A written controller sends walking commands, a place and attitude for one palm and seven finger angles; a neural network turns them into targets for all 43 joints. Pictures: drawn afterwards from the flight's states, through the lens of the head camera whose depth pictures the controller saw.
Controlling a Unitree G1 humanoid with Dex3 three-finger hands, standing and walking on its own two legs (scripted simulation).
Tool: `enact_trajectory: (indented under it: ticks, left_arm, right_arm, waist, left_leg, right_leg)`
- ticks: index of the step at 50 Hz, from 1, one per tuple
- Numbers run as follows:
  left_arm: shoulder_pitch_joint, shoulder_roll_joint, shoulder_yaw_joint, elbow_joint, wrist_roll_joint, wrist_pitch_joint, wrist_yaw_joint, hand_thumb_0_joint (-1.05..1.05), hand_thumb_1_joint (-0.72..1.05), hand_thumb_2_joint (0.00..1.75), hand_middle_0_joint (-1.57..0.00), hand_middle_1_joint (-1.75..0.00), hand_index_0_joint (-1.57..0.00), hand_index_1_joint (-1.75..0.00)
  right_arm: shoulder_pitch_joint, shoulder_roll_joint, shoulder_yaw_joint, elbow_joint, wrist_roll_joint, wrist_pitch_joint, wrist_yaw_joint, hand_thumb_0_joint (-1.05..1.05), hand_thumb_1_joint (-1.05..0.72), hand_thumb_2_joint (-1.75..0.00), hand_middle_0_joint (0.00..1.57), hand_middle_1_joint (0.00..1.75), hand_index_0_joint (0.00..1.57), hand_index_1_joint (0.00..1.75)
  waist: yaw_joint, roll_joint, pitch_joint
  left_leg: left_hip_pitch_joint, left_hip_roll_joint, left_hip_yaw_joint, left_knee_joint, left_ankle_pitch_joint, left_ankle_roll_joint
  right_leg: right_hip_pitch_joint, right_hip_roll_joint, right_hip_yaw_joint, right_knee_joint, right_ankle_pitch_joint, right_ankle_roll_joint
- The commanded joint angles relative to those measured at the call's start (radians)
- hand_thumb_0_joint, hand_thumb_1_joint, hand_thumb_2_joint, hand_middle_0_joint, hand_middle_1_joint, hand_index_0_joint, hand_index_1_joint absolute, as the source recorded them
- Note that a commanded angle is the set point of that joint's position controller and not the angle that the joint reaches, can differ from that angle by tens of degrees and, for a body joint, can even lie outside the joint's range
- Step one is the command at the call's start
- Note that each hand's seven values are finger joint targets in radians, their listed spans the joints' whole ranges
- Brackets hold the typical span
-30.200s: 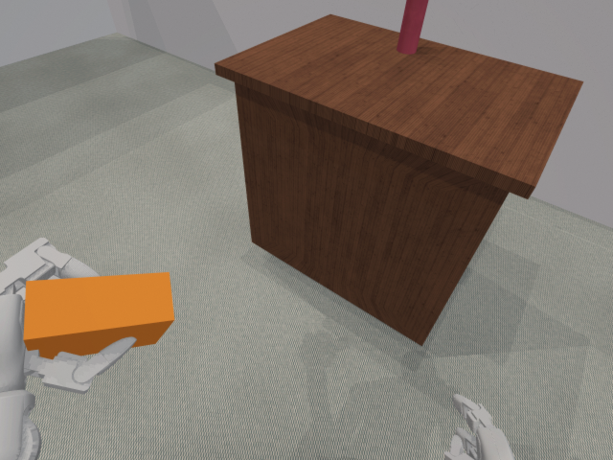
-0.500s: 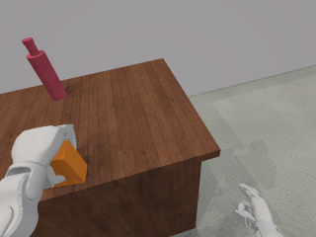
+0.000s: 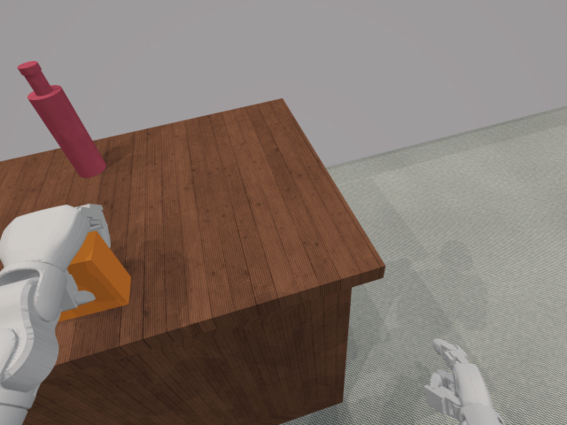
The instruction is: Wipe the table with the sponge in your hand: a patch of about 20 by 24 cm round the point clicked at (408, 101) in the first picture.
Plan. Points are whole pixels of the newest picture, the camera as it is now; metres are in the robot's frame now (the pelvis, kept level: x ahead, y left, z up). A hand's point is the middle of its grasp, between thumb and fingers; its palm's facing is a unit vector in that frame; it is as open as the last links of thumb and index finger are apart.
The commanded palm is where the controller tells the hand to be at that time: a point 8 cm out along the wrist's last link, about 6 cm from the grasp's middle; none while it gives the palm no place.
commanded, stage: wipe forward along the first lane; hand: left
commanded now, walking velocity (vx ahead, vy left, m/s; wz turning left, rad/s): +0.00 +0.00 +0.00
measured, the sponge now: (82, 285) +0.24 +0.33 +0.09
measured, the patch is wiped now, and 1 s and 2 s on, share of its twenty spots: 0.10 0.15 0.20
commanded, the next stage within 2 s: slide across to the middle lane in 1.26 s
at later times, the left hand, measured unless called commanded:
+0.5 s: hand (77, 237) +0.29 +0.34 +0.14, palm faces +0.00 -0.01 -1.00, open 9.4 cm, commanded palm +0.26 +0.34 +0.18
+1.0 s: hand (83, 212) +0.34 +0.37 +0.14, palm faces -0.08 +0.00 -1.00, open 9.4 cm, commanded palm +0.32 +0.37 +0.16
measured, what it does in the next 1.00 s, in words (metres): stands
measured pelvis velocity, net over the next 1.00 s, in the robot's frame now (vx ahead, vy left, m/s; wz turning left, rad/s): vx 0.01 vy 0.02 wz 0.01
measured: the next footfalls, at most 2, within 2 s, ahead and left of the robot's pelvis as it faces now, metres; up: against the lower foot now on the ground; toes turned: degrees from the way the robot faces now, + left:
none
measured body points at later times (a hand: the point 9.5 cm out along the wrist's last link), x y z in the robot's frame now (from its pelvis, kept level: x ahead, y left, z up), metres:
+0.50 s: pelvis +0.00 +0.01 +0.00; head +0.01 -0.04 +0.45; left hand +0.29 +0.34 +0.19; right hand +0.20 -0.22 -0.11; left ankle +0.00 +0.13 -0.74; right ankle +0.01 -0.07 -0.74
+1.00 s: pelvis +0.01 +0.02 +0.00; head +0.02 -0.02 +0.45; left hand +0.34 +0.36 +0.19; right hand +0.17 -0.23 -0.12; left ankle +0.00 +0.13 -0.74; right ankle +0.01 -0.07 -0.74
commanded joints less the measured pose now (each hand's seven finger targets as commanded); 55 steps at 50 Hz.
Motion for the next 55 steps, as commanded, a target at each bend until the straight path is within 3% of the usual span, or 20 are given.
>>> enact_trajectory:
  ticks: [1,5,6,8,10,11,13,15,17,20,21,25,30,36,40,43,45,46,50,55]
  left_arm:
    - [-0.227,0.258,0.143,-0.101,0.038,-0.017,0.034,0.00,0.10,1.30,-1.20,-1.60,-1.20,-1.60]
    - [-0.242,0.296,0.171,-0.074,0.049,-0.036,0.027,0.00,0.10,1.30,-1.20,-1.60,-1.20,-1.60]
    - [-0.230,0.272,0.155,-0.028,0.044,-0.036,0.028,0.00,0.10,1.30,-1.20,-1.60,-1.20,-1.60]
    - [-0.255,0.260,0.140,-0.013,0.041,-0.048,0.024,0.00,0.10,1.30,-1.20,-1.60,-1.20,-1.60]
    - [-0.267,0.289,0.165,-0.004,0.045,-0.054,0.028,0.00,0.10,1.30,-1.20,-1.60,-1.20,-1.60]
    - [-0.265,0.275,0.154,0.028,0.046,-0.055,0.030,0.00,0.10,1.30,-1.20,-1.60,-1.20,-1.60]
    - [-0.271,0.265,0.144,0.033,0.044,-0.061,0.030,0.00,0.10,1.30,-1.20,-1.60,-1.20,-1.60]
    - [-0.300,0.287,0.154,0.070,0.051,-0.062,0.030,0.00,0.10,1.30,-1.20,-1.60,-1.20,-1.60]
    - [-0.302,0.273,0.140,0.094,0.057,-0.066,0.029,0.00,0.10,1.30,-1.20,-1.60,-1.20,-1.60]
    - [-0.334,0.282,0.137,0.123,0.064,-0.065,0.024,0.00,0.10,1.30,-1.20,-1.60,-1.20,-1.60]
    - [-0.341,0.259,0.116,0.146,0.064,-0.067,0.022,0.00,0.10,1.30,-1.20,-1.60,-1.20,-1.60]
    - [-0.339,0.269,0.126,0.144,0.071,-0.078,0.016,0.00,0.10,1.30,-1.20,-1.60,-1.20,-1.60]
    - [-0.407,0.227,0.081,0.200,0.071,-0.087,0.016,0.00,0.10,1.30,-1.20,-1.60,-1.20,-1.60]
    - [-0.486,0.217,0.047,0.328,0.090,-0.087,0.015,0.00,0.10,1.30,-1.20,-1.60,-1.20,-1.60]
    - [-0.548,0.254,0.052,0.400,0.112,-0.096,0.002,0.00,0.10,1.30,-1.20,-1.60,-1.20,-1.60]
    - [-0.553,0.245,0.035,0.448,0.119,-0.111,-0.013,0.00,0.10,1.30,-1.20,-1.60,-1.20,-1.60]
    - [-0.573,0.298,0.077,0.491,0.125,-0.125,-0.018,0.00,0.10,1.30,-1.20,-1.60,-1.20,-1.60]
    - [-0.571,0.261,0.042,0.503,0.126,-0.134,-0.021,0.00,0.10,1.30,-1.20,-1.60,-1.20,-1.60]
    - [-0.600,0.284,0.062,0.514,0.127,-0.174,-0.024,0.00,0.10,1.30,-1.20,-1.60,-1.20,-1.60]
    - [-0.594,0.326,0.108,0.558,0.117,-0.213,-0.010,0.00,0.10,1.30,-1.20,-1.60,-1.20,-1.60]
  right_arm:
    - [-0.166,-0.099,-0.035,-0.164,-0.007,-0.051,-0.007,0.00,-0.90,-0.90,0.20,0.30,0.20,0.30]
    - [-0.185,-0.097,-0.031,-0.175,0.004,-0.050,-0.005,0.00,-0.90,-0.90,0.20,0.30,0.20,0.30]
    - [-0.139,-0.107,-0.041,-0.166,-0.007,-0.045,-0.007,0.00,-0.90,-0.90,0.20,0.30,0.20,0.30]
    - [-0.131,-0.108,-0.045,-0.160,-0.001,-0.036,-0.003,0.00,-0.90,-0.90,0.20,0.30,0.20,0.30]
    - [-0.165,-0.106,-0.036,-0.173,0.007,-0.042,-0.003,0.00,-0.90,-0.90,0.20,0.30,0.20,0.30]
    - [-0.120,-0.115,-0.046,-0.159,-0.003,-0.036,-0.004,0.00,-0.90,-0.90,0.20,0.30,0.20,0.30]
    - [-0.111,-0.115,-0.050,-0.156,0.001,-0.027,-0.003,0.00,-0.90,-0.90,0.20,0.30,0.20,0.30]
    - [-0.143,-0.111,-0.040,-0.164,0.011,-0.030,-0.001,0.00,-0.90,-0.90,0.20,0.30,0.20,0.30]
    - [-0.099,-0.120,-0.053,-0.150,0.003,-0.018,-0.001,0.00,-0.90,-0.90,0.20,0.30,0.20,0.30]
    - [-0.130,-0.116,-0.042,-0.159,0.013,-0.016,0.003,0.00,-0.90,-0.90,0.20,0.30,0.20,0.30]
    - [-0.091,-0.124,-0.050,-0.148,0.005,-0.011,0.000,0.00,-0.90,-0.90,0.20,0.30,0.20,0.30]
    - [-0.120,-0.119,-0.046,-0.162,0.013,-0.007,0.008,0.00,-0.90,-0.90,0.20,0.30,0.20,0.30]
    - [-0.104,-0.117,-0.044,-0.160,0.018,0.002,0.009,0.00,-0.90,-0.90,0.20,0.30,0.20,0.30]
    - [-0.050,-0.135,-0.055,-0.130,0.013,0.012,0.001,0.00,-0.90,-0.90,0.20,0.30,0.20,0.30]
    - [-0.053,-0.136,-0.048,-0.131,0.021,0.020,0.006,0.00,-0.90,-0.90,0.20,0.30,0.20,0.30]
    - [-0.013,-0.146,-0.056,-0.120,0.014,0.036,0.010,0.00,-0.90,-0.90,0.20,0.30,0.20,0.30]
    - [-0.017,-0.148,-0.052,-0.123,0.019,0.037,0.009,0.00,-0.90,-0.90,0.20,0.30,0.20,0.30]
    - [0.002,-0.148,-0.056,-0.121,0.014,0.039,0.008,0.00,-0.90,-0.90,0.20,0.30,0.20,0.30]
    - [0.011,-0.149,-0.058,-0.134,0.019,0.044,0.015,0.00,-0.90,-0.90,0.20,0.30,0.20,0.30]
    - [0.039,-0.159,-0.068,-0.127,0.019,0.057,0.016,0.00,-0.90,-0.90,0.20,0.30,0.20,0.30]
  waist:
    - [-0.009,-0.051,-0.187]
    - [-0.007,-0.071,-0.172]
    - [-0.014,-0.097,-0.173]
    - [-0.025,-0.099,-0.158]
    - [-0.012,-0.082,-0.155]
    - [-0.020,-0.095,-0.169]
    - [-0.028,-0.115,-0.168]
    - [-0.022,-0.095,-0.141]
    - [-0.031,-0.115,-0.163]
    - [-0.029,-0.081,-0.155]
    - [-0.040,-0.119,-0.164]
    - [-0.029,-0.088,-0.177]
    - [-0.047,-0.108,-0.133]
    - [-0.063,-0.153,-0.158]
    - [-0.066,-0.127,-0.154]
    - [-0.074,-0.151,-0.170]
    - [-0.070,-0.137,-0.167]
    - [-0.076,-0.150,-0.175]
    - [-0.072,-0.108,-0.178]
    - [-0.069,-0.154,-0.185]
  left_leg:
    - [-0.016,-0.050,-0.003,-0.027,0.188,0.051]
    - [-0.022,-0.051,-0.010,-0.023,0.179,0.057]
    - [-0.038,-0.048,0.001,-0.018,0.184,0.056]
    - [-0.040,-0.049,0.001,-0.021,0.167,0.055]
    - [-0.038,-0.051,-0.008,-0.019,0.164,0.057]
    - [-0.048,-0.050,0.000,-0.016,0.177,0.057]
    - [-0.049,-0.052,0.000,-0.013,0.173,0.057]
    - [-0.058,-0.050,-0.007,-0.020,0.148,0.058]
    - [-0.059,-0.051,0.002,-0.013,0.163,0.059]
    - [-0.065,-0.051,-0.005,-0.019,0.158,0.059]
    - [-0.071,-0.050,0.000,-0.014,0.154,0.059]
    - [-0.065,-0.050,-0.007,-0.014,0.170,0.062]
    - [-0.075,-0.045,-0.010,-0.029,0.125,0.063]
    - [-0.077,-0.048,-0.003,-0.025,0.110,0.065]
    - [-0.094,-0.047,-0.005,-0.026,0.097,0.066]
    - [-0.107,-0.048,0.000,-0.016,0.119,0.065]
    - [-0.121,-0.046,-0.001,-0.013,0.111,0.067]
    - [-0.122,-0.050,0.004,-0.004,0.119,0.068]
    - [-0.129,-0.046,-0.004,-0.001,0.130,0.070]
    - [-0.158,-0.047,-0.001,0.014,0.143,0.073]
  right_leg:
    - [0.097,-0.043,0.110,-0.079,0.164,0.016]
    - [0.076,-0.035,0.139,-0.079,0.156,0.012]
    - [0.090,-0.045,0.102,-0.073,0.177,0.020]
    - [0.070,-0.042,0.096,-0.080,0.165,0.028]
    - [0.058,-0.035,0.127,-0.079,0.145,0.013]
    - [0.074,-0.041,0.092,-0.072,0.170,0.020]
    - [0.067,-0.040,0.091,-0.072,0.179,0.028]
    - [0.046,-0.035,0.118,-0.080,0.131,0.015]
    - [0.054,-0.038,0.085,-0.073,0.162,0.027]
    - [0.047,-0.032,0.103,-0.073,0.150,0.014]
    - [0.051,-0.038,0.076,-0.070,0.155,0.024]
    - [0.051,-0.032,0.092,-0.065,0.169,0.013]
    - [0.001,-0.027,0.070,-0.080,0.110,0.015]
    - [0.001,-0.028,0.049,-0.084,0.100,0.022]
    - [-0.008,-0.026,0.064,-0.087,0.088,0.015]
    - [0.009,-0.029,0.047,-0.078,0.132,0.024]
    - [0.001,-0.026,0.064,-0.077,0.121,0.016]
    - [0.009,-0.029,0.053,-0.070,0.139,0.022]
    - [-0.012,-0.027,0.060,-0.064,0.151,0.011]
    - [-0.001,-0.028,0.066,-0.052,0.194,0.015]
